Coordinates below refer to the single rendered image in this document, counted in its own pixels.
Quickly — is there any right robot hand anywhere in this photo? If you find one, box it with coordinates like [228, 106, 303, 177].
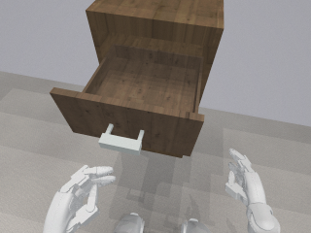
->
[225, 149, 266, 208]

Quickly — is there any robot right thigh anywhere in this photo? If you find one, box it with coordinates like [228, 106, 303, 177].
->
[181, 220, 211, 233]

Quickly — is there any robot thigh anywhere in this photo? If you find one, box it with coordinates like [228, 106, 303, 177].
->
[181, 220, 211, 233]
[113, 214, 145, 233]

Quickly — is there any robot left thigh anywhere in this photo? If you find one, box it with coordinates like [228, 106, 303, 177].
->
[113, 214, 145, 233]

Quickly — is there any right robot forearm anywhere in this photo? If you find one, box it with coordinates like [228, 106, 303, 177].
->
[246, 203, 281, 233]

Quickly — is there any cabinet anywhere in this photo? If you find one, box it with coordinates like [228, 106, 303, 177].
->
[86, 0, 225, 158]

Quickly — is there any drawer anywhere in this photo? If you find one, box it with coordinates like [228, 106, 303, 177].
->
[50, 44, 205, 156]

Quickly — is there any handle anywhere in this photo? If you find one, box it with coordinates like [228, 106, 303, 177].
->
[98, 123, 145, 156]

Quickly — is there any left robot hand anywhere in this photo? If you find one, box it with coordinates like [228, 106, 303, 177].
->
[43, 165, 117, 233]

